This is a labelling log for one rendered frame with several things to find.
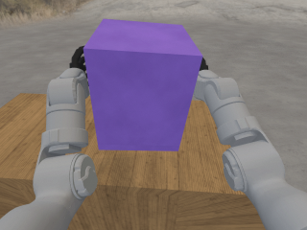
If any carton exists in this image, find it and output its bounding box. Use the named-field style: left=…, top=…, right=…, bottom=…
left=83, top=19, right=203, bottom=151

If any left robot forearm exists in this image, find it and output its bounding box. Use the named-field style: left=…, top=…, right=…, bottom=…
left=33, top=67, right=90, bottom=193

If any robot right hand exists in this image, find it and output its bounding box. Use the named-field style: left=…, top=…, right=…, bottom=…
left=200, top=58, right=208, bottom=71

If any right robot upper arm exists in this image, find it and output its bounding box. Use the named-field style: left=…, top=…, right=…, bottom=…
left=222, top=140, right=307, bottom=230

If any pedestal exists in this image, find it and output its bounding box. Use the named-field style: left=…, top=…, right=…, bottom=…
left=0, top=93, right=266, bottom=230

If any robot left hand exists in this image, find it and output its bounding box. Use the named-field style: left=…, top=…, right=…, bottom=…
left=69, top=46, right=89, bottom=86

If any right robot forearm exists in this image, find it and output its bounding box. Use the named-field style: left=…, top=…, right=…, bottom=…
left=193, top=69, right=286, bottom=178

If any left robot upper arm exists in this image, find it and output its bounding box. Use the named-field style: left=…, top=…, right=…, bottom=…
left=0, top=153, right=98, bottom=230

